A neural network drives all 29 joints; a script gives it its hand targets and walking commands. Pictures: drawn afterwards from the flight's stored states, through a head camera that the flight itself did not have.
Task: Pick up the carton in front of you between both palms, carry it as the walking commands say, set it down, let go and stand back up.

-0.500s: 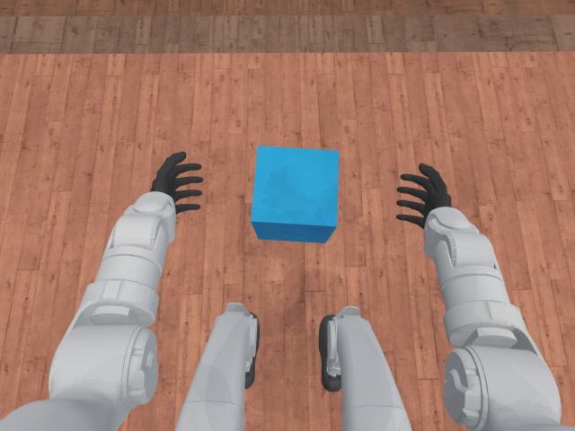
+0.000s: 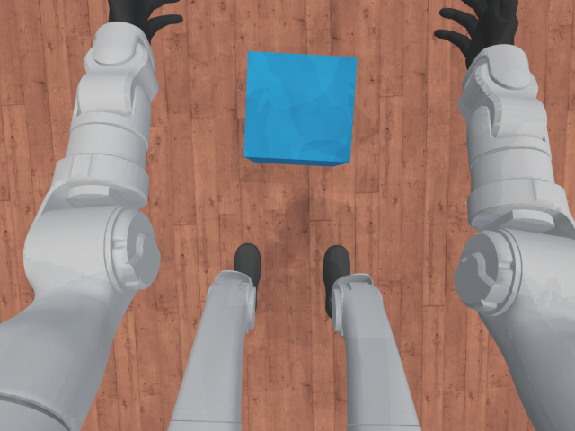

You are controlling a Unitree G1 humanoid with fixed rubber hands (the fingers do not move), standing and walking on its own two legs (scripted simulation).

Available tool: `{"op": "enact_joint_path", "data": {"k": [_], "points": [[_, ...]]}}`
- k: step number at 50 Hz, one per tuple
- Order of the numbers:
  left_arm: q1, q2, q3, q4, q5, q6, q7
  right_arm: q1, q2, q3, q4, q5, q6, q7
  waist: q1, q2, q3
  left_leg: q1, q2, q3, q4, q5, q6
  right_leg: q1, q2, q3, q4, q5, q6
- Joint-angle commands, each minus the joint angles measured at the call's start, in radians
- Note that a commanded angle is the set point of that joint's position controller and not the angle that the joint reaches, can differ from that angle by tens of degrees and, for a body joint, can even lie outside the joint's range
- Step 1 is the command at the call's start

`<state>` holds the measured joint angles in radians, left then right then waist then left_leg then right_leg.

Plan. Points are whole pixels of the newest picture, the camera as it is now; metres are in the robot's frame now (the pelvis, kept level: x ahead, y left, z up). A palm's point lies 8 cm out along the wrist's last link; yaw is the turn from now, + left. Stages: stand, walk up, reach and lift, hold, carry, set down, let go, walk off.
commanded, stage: reach and lift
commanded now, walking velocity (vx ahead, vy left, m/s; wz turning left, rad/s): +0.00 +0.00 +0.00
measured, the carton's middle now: (297, 118) +0.52 +0.00 -0.53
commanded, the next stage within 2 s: none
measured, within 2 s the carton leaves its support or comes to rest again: leaves its support in 1.72 s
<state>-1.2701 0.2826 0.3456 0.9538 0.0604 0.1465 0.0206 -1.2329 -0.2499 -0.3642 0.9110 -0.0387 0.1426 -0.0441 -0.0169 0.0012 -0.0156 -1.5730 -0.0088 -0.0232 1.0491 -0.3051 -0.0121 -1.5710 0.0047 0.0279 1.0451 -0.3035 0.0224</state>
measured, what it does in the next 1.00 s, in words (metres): lowers itself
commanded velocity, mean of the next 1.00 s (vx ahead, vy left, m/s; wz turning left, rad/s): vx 0.00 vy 0.00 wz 0.00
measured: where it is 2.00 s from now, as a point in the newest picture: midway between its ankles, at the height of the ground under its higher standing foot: (291, 294)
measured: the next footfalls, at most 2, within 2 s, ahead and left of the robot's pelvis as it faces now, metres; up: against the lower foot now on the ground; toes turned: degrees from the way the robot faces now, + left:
none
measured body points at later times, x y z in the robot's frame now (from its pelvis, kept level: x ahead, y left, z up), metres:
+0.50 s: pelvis -0.03 +0.00 -0.19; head +0.34 +0.00 +0.06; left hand +0.53 +0.19 -0.36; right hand +0.52 -0.20 -0.36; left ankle +0.06 +0.13 -0.62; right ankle +0.06 -0.13 -0.62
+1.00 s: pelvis -0.04 +0.00 -0.29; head +0.34 +0.00 -0.07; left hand +0.54 +0.18 -0.48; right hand +0.53 -0.19 -0.47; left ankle +0.06 +0.12 -0.62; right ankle +0.06 -0.13 -0.62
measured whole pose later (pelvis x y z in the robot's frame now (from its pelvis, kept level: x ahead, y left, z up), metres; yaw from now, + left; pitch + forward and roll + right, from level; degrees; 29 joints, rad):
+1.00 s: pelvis -0.04 +0.00 -0.29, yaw -1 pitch +37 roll -1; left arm -1.58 0.43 0.05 1.18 -0.21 0.06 0.09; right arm -1.54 -0.36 -0.11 1.15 0.22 0.06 -0.12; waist -0.02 -0.01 0.43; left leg -2.24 -0.04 -0.05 2.23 -0.63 -0.04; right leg -2.25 0.04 0.03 2.22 -0.62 0.05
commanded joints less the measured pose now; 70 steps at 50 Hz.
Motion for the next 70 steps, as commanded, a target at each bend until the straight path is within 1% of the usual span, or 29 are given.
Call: {"op": "enact_joint_path", "data": {"k": [1, 3, 6, 10, 13, 17, 20, 21, 22, 23, 24, 25, 27, 31, 34, 37, 39, 41, 46, 50, 52, 55, 60, 63, 65, 68, 69, 70], "points": [[-0.159, 0.058, 0.052, -0.102, 0.047, -0.040, -0.013, -0.145, -0.062, -0.050, -0.095, -0.048, -0.042, 0.017, -0.002, 0.027, -1.047, 0.587, -0.048, 0.016, 0.024, 0.597, -0.024, 0.453, 0.059, -0.048, 0.010, 0.542, 0.023], [-0.138, 0.038, 0.072, -0.101, 0.066, -0.052, -0.016, -0.127, -0.041, -0.071, -0.090, -0.069, -0.054, 0.022, -0.001, 0.026, -1.009, 0.512, -0.046, 0.014, 0.054, 0.582, -0.027, 0.390, 0.058, -0.050, 0.042, 0.531, 0.030], [-0.112, 0.018, 0.089, -0.090, 0.084, -0.062, -0.016, -0.108, -0.023, -0.091, -0.082, -0.091, -0.066, 0.022, 0.000, 0.018, -0.972, 0.386, -0.050, 0.020, 0.126, 0.521, -0.033, 0.297, 0.059, -0.052, 0.119, 0.484, 0.040], [-0.116, 0.027, 0.081, -0.084, 0.076, -0.065, -0.004, -0.120, -0.028, -0.083, -0.075, -0.085, -0.070, 0.010, 0.004, 0.009, -0.968, 0.232, -0.059, 0.033, 0.264, 0.422, -0.042, 0.190, 0.066, -0.057, 0.261, 0.407, 0.046], [-0.166, 0.067, 0.042, -0.092, 0.032, -0.068, 0.015, -0.167, -0.062, -0.043, -0.083, -0.042, -0.071, -0.013, 0.003, 0.006, -1.033, 0.166, -0.066, 0.044, 0.385, 0.382, -0.045, 0.156, 0.070, -0.061, 0.382, 0.386, 0.048], [-0.250, 0.138, -0.053, -0.106, -0.067, -0.064, 0.047, -0.245, -0.133, 0.050, -0.091, 0.061, -0.064, -0.047, -0.001, 0.015, -1.172, 0.163, -0.070, 0.058, 0.548, 0.353, -0.048, 0.152, 0.072, -0.077, 0.543, 0.361, 0.050], [-0.316, 0.174, -0.119, -0.098, -0.135, -0.053, 0.066, -0.304, -0.171, 0.115, -0.081, 0.131, -0.051, -0.067, -0.001, 0.026, -1.213, 0.158, -0.066, 0.071, 0.640, 0.293, -0.049, 0.113, 0.069, -0.092, 0.632, 0.289, 0.051], [-0.339, 0.194, -0.126, -0.087, -0.153, -0.051, 0.071, -0.321, -0.179, 0.143, -0.074, 0.159, -0.047, -0.072, 0.004, 0.017, -1.212, 0.177, -0.058, 0.076, 0.660, 0.228, -0.047, 0.066, 0.068, -0.098, 0.638, 0.191, 0.052], [-0.348, 0.180, -0.148, -0.073, -0.169, -0.045, 0.073, -0.353, -0.187, 0.153, -0.056, 0.167, -0.042, -0.074, 0.012, 0.030, -1.176, 0.099, -0.056, 0.083, 0.678, 0.202, -0.053, 0.091, 0.062, -0.093, 0.671, 0.201, 0.047], [-0.362, 0.191, -0.163, -0.063, -0.184, -0.042, 0.074, -0.370, -0.184, 0.161, -0.051, 0.175, -0.038, -0.075, 0.006, 0.018, -1.164, 0.069, -0.055, 0.080, 0.699, 0.188, -0.050, 0.100, 0.059, -0.097, 0.705, 0.209, 0.049], [-0.387, 0.203, -0.174, -0.057, -0.194, -0.040, 0.076, -0.391, -0.191, 0.167, -0.044, 0.186, -0.035, -0.076, 0.005, 0.019, -1.163, 0.060, -0.053, 0.081, 0.725, 0.174, -0.047, 0.101, 0.055, -0.095, 0.730, 0.201, 0.048], [-0.415, 0.215, -0.184, -0.054, -0.206, -0.037, 0.078, -0.413, -0.204, 0.173, -0.039, 0.196, -0.034, -0.078, 0.002, 0.022, -1.164, 0.072, -0.051, 0.079, 0.747, 0.163, -0.044, 0.082, 0.050, -0.099, 0.751, 0.180, 0.048], [-0.480, 0.236, -0.199, -0.036, -0.222, -0.030, 0.083, -0.466, -0.232, 0.179, -0.019, 0.215, -0.030, -0.086, 0.000, 0.035, -1.144, 0.109, -0.043, 0.072, 0.784, 0.118, -0.040, 0.007, 0.045, -0.107, 0.781, 0.093, 0.044], [-0.548, 0.252, -0.216, 0.037, -0.242, -0.026, 0.084, -0.547, -0.253, 0.191, 0.055, 0.221, -0.030, -0.085, -0.005, 0.018, -1.026, -0.003, -0.030, 0.077, 0.844, 0.013, -0.042, -0.003, 0.031, -0.098, 0.842, 0.018, 0.038], [-0.575, 0.255, -0.226, 0.104, -0.246, -0.034, 0.077, -0.579, -0.259, 0.199, 0.123, 0.222, -0.039, -0.076, -0.006, 0.015, -0.923, -0.055, -0.022, 0.069, 0.883, -0.030, -0.042, -0.048, 0.022, -0.091, 0.884, -0.022, 0.035], [-0.599, 0.258, -0.234, 0.147, -0.246, -0.050, 0.070, -0.606, -0.262, 0.206, 0.170, 0.224, -0.054, -0.066, -0.004, 0.015, -0.848, -0.091, -0.016, 0.061, 0.924, -0.030, -0.043, -0.075, 0.017, -0.081, 0.930, -0.017, 0.033], [-0.625, 0.265, -0.239, 0.145, -0.250, -0.064, 0.069, -0.631, -0.269, 0.216, 0.173, 0.231, -0.066, -0.063, 0.001, 0.014, -0.849, -0.100, -0.015, 0.061, 0.952, -0.005, -0.043, -0.061, 0.016, -0.073, 0.960, 0.014, 0.031], [-0.656, 0.275, -0.242, 0.126, -0.252, -0.077, 0.070, -0.661, -0.275, 0.221, 0.155, 0.234, -0.078, -0.065, -0.002, 0.007, -0.830, -0.115, -0.017, 0.057, 0.973, 0.024, -0.037, -0.073, 0.021, -0.069, 0.981, 0.048, 0.030], [-0.614, 0.275, -0.274, 0.126, -0.269, -0.102, 0.068, -0.597, -0.244, 0.240, 0.152, 0.258, -0.101, -0.076, -0.007, 0.015, -0.883, -0.059, -0.022, 0.052, 1.033, 0.166, -0.032, -0.030, 0.033, -0.068, 1.036, 0.199, 0.034], [-0.573, 0.260, -0.296, 0.111, -0.282, -0.108, 0.070, -0.547, -0.216, 0.247, 0.115, 0.271, -0.108, -0.089, -0.003, 0.032, -0.957, -0.011, -0.028, 0.056, 1.043, 0.218, -0.029, -0.008, 0.043, -0.076, 1.046, 0.249, 0.035], [-0.555, 0.249, -0.298, 0.121, -0.284, -0.103, 0.074, -0.534, -0.214, 0.245, 0.116, 0.270, -0.105, -0.092, -0.003, 0.038, -0.942, -0.006, -0.031, 0.055, 1.037, 0.204, -0.028, -0.031, 0.045, -0.082, 1.041, 0.223, 0.036], [-0.537, 0.232, -0.291, 0.149, -0.276, -0.095, 0.072, -0.520, -0.205, 0.234, 0.146, 0.258, -0.100, -0.089, -0.011, 0.033, -0.845, -0.061, -0.032, 0.050, 1.020, 0.129, -0.030, -0.086, 0.044, -0.086, 1.027, 0.140, 0.035], [-0.584, 0.219, -0.286, 0.145, -0.265, -0.090, 0.067, -0.561, -0.195, 0.225, 0.153, 0.246, -0.098, -0.083, -0.016, 0.030, -0.788, -0.102, -0.032, 0.050, 1.000, 0.052, -0.030, -0.114, 0.043, -0.086, 1.011, 0.069, 0.033], [-0.630, 0.175, -0.313, 0.146, -0.274, -0.087, 0.063, -0.608, -0.150, 0.246, 0.147, 0.254, -0.094, -0.076, -0.011, 0.028, -0.775, -0.099, -0.034, 0.050, 0.988, 0.023, -0.028, -0.105, 0.046, -0.086, 1.002, 0.047, 0.031], [-0.661, 0.116, -0.330, 0.150, -0.278, -0.084, 0.057, -0.642, -0.093, 0.263, 0.148, 0.254, -0.090, -0.069, -0.006, 0.026, -0.758, -0.091, -0.039, 0.049, 0.983, 0.006, -0.027, -0.097, 0.053, -0.085, 0.997, 0.033, 0.030], [-0.683, 0.063, -0.296, 0.157, -0.229, -0.079, 0.049, -0.657, -0.040, 0.239, 0.159, 0.200, -0.081, -0.062, -0.006, 0.028, -0.716, -0.083, -0.051, 0.047, 0.976, -0.015, -0.027, -0.084, 0.064, -0.085, 0.993, 0.013, 0.027], [-0.748, -0.156, -0.350, 0.133, -0.237, -0.070, 0.012, -0.734, 0.170, 0.280, 0.134, 0.209, -0.073, -0.027, -0.009, 0.024, -0.722, -0.077, -0.062, 0.047, 0.976, -0.010, -0.021, -0.073, 0.080, -0.084, 0.992, 0.022, 0.018], [-0.790, -0.321, -0.368, 0.140, -0.216, -0.059, -0.030, -0.787, 0.337, 0.296, 0.140, 0.185, -0.062, 0.016, -0.008, 0.031, -0.701, -0.087, -0.074, 0.053, 0.985, -0.014, -0.021, -0.093, 0.094, -0.089, 0.999, 0.012, 0.016]]}}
